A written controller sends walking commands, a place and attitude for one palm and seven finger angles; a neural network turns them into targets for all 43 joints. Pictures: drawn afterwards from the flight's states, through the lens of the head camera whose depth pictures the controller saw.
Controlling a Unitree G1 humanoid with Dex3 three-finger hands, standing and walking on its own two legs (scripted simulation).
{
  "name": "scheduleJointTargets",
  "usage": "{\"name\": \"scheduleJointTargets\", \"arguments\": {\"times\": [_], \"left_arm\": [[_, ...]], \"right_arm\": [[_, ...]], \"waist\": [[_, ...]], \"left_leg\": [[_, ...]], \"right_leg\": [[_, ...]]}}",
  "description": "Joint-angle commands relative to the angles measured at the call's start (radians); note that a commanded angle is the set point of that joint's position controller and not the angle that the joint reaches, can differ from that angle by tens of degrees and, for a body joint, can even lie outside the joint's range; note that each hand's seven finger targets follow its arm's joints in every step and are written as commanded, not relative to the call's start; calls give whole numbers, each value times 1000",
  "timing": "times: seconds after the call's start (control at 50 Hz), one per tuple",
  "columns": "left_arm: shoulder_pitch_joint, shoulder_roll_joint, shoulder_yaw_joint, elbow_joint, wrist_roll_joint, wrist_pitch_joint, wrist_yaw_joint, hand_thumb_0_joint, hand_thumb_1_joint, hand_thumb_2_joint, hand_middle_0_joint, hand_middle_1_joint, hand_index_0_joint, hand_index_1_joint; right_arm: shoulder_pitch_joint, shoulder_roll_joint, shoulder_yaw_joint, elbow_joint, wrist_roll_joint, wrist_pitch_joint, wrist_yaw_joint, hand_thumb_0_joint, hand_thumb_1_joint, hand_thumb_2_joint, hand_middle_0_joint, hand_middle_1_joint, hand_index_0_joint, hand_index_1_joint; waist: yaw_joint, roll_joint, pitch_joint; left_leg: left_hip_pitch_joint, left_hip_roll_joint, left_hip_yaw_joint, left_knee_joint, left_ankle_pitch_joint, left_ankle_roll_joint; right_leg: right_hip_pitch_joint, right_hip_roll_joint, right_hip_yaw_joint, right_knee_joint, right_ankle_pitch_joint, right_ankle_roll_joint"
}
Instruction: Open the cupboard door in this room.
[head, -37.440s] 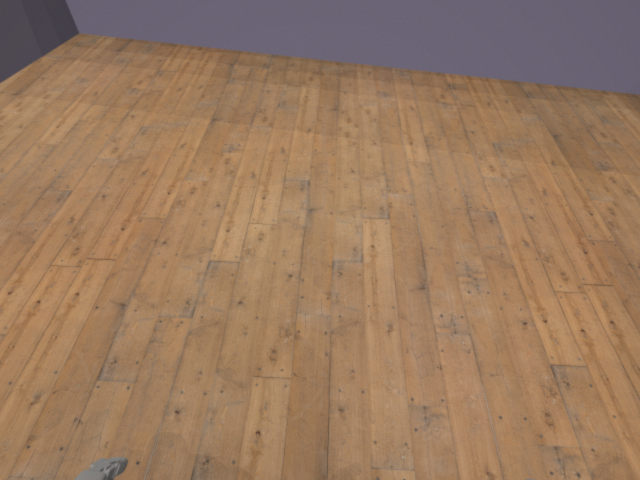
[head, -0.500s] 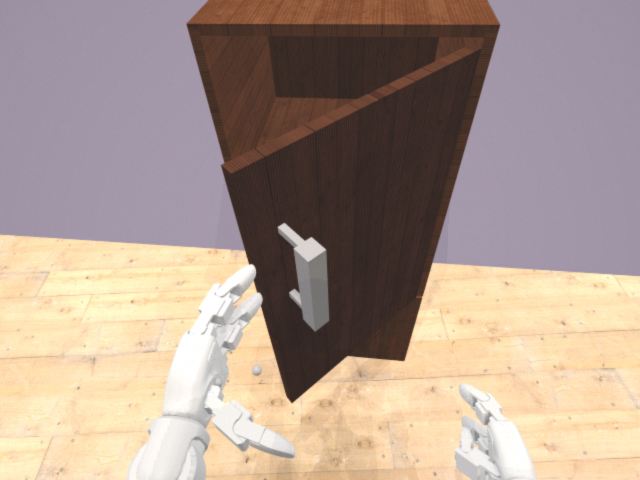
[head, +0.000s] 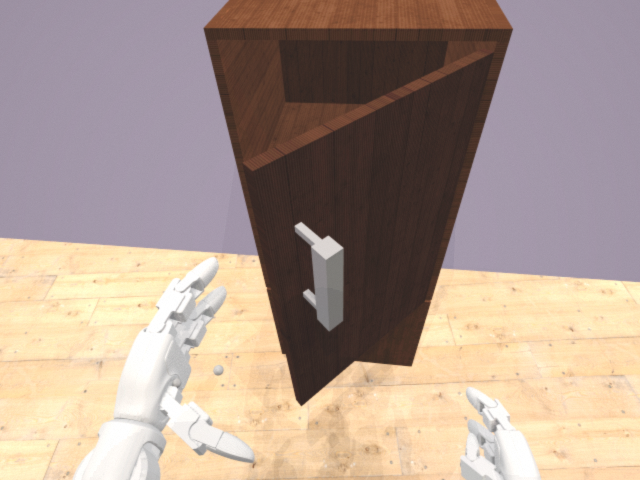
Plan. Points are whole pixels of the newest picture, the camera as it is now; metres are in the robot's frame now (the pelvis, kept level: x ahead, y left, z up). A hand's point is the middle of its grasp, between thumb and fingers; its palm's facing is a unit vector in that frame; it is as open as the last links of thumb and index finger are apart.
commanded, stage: draw the hand back to the body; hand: left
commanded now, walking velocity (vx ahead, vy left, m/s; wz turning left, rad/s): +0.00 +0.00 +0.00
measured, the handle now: (317, 277) +0.34 +0.03 +0.09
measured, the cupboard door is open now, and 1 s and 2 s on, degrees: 47 47 47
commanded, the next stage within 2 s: step back with the hand held close in 1.28 s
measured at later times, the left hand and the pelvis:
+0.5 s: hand (113, 358) +0.20 +0.21 +0.15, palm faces +0.24 -0.92 -0.32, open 13.9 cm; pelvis +0.01 +0.02 +0.03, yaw +0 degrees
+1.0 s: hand (16, 321) +0.21 +0.28 +0.19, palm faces +0.46 -0.79 -0.41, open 8.1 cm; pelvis +0.01 +0.02 +0.04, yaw -1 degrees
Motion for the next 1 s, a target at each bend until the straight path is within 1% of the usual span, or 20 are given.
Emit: {"name": "scheduleJointTargets", "arguments": {"times": [0.0,0.08,0.14,0.18,0.2,0.22,0.26,0.32,0.38,0.46,0.54,0.62,0.68,0.74,0.78,0.8,0.84,0.88,0.92,0.98], "left_arm": [[-63,84,93,-254,-37,-38,-31,0,-500,300,-150,-300,-150,-300],[-55,100,124,-271,-66,-22,-62,0,-500,300,-150,-300,-150,-300],[-65,149,185,-274,-78,-10,-73,0,-395,345,-154,-300,-154,-300],[-53,145,194,-280,-87,-4,-87,0,-325,375,-156,-300,-156,-300],[-94,270,208,-371,51,-32,38,0,-290,390,-158,-300,-158,-300],[-11,197,191,-304,62,-21,92,0,-255,405,-159,-300,-159,-300],[9,161,155,-284,91,-23,137,0,-185,435,-161,-300,-161,-300],[-19,193,180,-304,116,-40,176,0,-80,480,-165,-300,-165,-300],[-13,212,208,-297,128,-49,198,0,25,525,-169,-300,-169,-300],[-19,234,252,-275,129,-56,213,0,165,585,-174,-300,-174,-300],[-30,268,310,-263,133,-62,221,0,305,645,-179,-300,-179,-300],[-37,269,343,-257,127,-64,220,0,445,705,-184,-300,-184,-300],[-36,291,386,-228,120,-63,223,0,550,750,-187,-300,-187,-300],[-64,328,439,-217,118,-65,227,0,655,795,-191,-300,-191,-300],[-69,330,455,-219,115,-67,227,0,725,825,-194,-300,-194,-300],[-79,334,462,-226,114,-68,227,0,760,840,-195,-300,-195,-300],[-93,365,498,-218,114,-70,231,0,830,870,-198,-300,-198,-300],[-89,363,512,-204,106,-70,232,0,900,900,-200,-300,-200,-300],[-85,322,470,-186,108,-67,224,0,900,900,-200,-300,-200,-300],[-92,316,454,-181,109,-64,221,0,900,900,-200,-300,-200,-300]], "right_arm": [[-121,-91,-40,-177,3,-75,-14,0,-900,-900,200,300,200,300],[-125,-96,-38,-167,8,-87,-18,0,-900,-900,200,300,200,300],[-132,-103,-39,-154,9,-90,-25,0,-900,-900,200,300,200,300],[-135,-100,-38,-153,11,-93,-28,0,-900,-900,200,300,200,300],[-132,-87,-44,-138,-11,-80,-46,0,-900,-900,200,300,200,300],[-125,-71,-42,-128,-20,-75,-53,0,-900,-900,200,300,200,300],[-136,-75,-38,-106,-23,-60,-47,0,-900,-900,200,300,200,300],[-156,-81,-40,-92,-27,-50,-45,0,-900,-900,200,300,200,300],[-169,-81,-41,-76,-32,-46,-47,0,-900,-900,200,300,200,300],[-188,-84,-44,-54,-36,-38,-49,0,-900,-900,200,300,200,300],[-200,-88,-51,-34,-37,-30,-46,0,-900,-900,200,300,200,300],[-208,-88,-55,-24,-37,-19,-39,0,-900,-900,200,300,200,300],[-213,-91,-62,-17,-35,-9,-39,0,-900,-900,200,300,200,300],[-218,-94,-66,-5,-35,-2,-41,0,-900,-900,200,300,200,300],[-216,-92,-69,-4,-34,3,-40,0,-900,-900,200,300,200,300],[-218,-92,-70,-1,-33,3,-38,0,-900,-900,200,300,200,300],[-220,-97,-73,8,-33,1,-40,0,-900,-900,200,300,200,300],[-218,-95,-75,10,-32,4,-39,0,-900,-900,200,300,200,300],[-217,-98,-78,11,-31,5,-34,0,-900,-900,200,300,200,300],[-221,-104,-81,10,-31,8,-31,0,-900,-900,200,300,200,300]], "waist": [[6,-63,-96],[7,-66,-86],[14,-68,-83],[19,-55,-84],[36,-53,-63],[21,-72,-11],[15,-52,12],[17,-10,5],[22,-12,0],[28,-35,20],[37,-14,16],[39,-1,24],[42,-36,32],[46,6,37],[46,-2,27],[47,26,19],[50,25,16],[49,8,21],[41,-9,37],[40,-2,46]], "left_leg": [[18,-9,-16,-139,202,14],[43,-7,-22,-154,228,11],[52,-6,-26,-163,233,10],[72,-6,-28,-172,259,9],[75,7,-17,-218,255,15],[89,6,-7,-224,242,13],[126,13,-12,-254,268,13],[179,19,-16,-308,279,10],[217,25,-20,-353,311,7],[247,29,-21,-401,335,5],[273,33,-17,-430,390,-1],[291,36,-13,-454,412,-6],[294,36,-10,-466,409,-3],[301,31,-2,-469,414,-3],[316,33,-2,-472,440,-4],[322,32,1,-471,453,-4],[325,31,-1,-470,469,-6],[332,32,0,-476,471,-5],[337,33,5,-479,455,-1],[338,35,2,-485,445,1]], "right_leg": [[131,-20,38,-166,191,21],[140,-15,18,-167,227,23],[158,-14,17,-177,219,20],[165,-12,8,-175,253,19],[213,-28,54,-239,233,11],[197,-32,57,-274,215,13],[216,-32,45,-291,225,14],[254,-30,33,-317,219,12],[299,-28,27,-339,235,11],[340,-26,27,-375,253,11],[383,-24,28,-396,287,8],[402,-21,28,-415,300,10],[417,-19,32,-430,311,11],[430,-21,38,-446,323,7],[435,-19,38,-445,339,9],[439,-20,40,-447,347,9],[448,-20,38,-451,359,7],[445,-20,37,-455,362,10],[430,-18,37,-463,349,14],[423,-18,36,-466,337,15]]}}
